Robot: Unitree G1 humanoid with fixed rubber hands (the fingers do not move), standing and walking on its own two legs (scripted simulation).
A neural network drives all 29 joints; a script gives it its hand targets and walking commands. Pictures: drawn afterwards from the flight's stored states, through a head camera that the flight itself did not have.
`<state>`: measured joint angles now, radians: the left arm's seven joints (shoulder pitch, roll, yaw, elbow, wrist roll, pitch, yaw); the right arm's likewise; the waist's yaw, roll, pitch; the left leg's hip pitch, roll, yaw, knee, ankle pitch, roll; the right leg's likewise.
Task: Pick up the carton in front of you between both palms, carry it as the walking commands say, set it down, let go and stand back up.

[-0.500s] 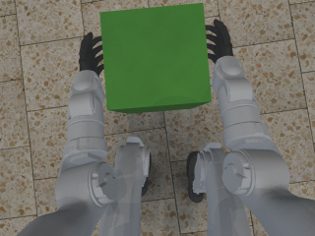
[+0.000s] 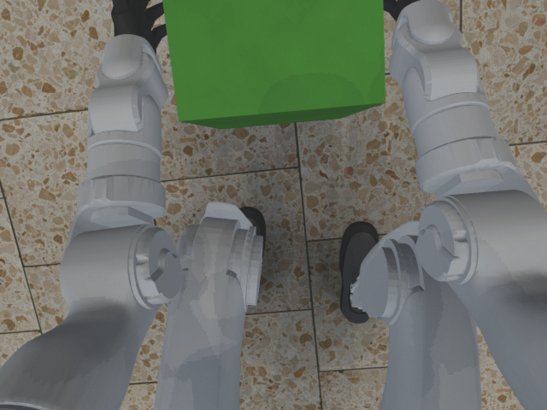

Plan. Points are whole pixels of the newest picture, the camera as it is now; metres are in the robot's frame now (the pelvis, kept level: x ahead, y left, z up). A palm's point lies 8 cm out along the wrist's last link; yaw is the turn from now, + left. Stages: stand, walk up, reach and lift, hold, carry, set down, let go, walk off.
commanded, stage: set down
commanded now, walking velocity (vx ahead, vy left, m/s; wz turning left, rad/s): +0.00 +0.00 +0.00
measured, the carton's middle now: (274, 42) +0.52 +0.08 -0.23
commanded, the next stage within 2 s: none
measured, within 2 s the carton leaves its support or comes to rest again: rests again in 0.70 s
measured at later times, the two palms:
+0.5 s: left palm (145, 43) +0.49 +0.23 -0.18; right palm (403, 16) +0.55 -0.07 -0.19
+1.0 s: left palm (142, 44) +0.50 +0.24 -0.19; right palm (401, 15) +0.55 -0.07 -0.19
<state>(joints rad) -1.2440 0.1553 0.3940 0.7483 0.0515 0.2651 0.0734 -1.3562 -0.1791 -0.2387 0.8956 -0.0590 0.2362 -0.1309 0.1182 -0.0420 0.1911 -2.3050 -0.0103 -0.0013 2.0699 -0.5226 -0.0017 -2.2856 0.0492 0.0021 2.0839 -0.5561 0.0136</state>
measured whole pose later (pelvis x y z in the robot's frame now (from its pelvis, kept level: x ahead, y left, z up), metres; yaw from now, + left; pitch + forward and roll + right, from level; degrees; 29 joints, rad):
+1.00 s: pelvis +0.00 -0.01 -0.03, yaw +1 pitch +37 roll +1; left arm -1.34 0.25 0.47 0.98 0.07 0.18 -0.05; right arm -1.47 -0.19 -0.28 1.06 -0.12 0.16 -0.03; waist 0.11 -0.01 0.33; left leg -2.28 -0.02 0.00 2.19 -0.55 -0.03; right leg -2.28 0.08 0.01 2.22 -0.58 0.01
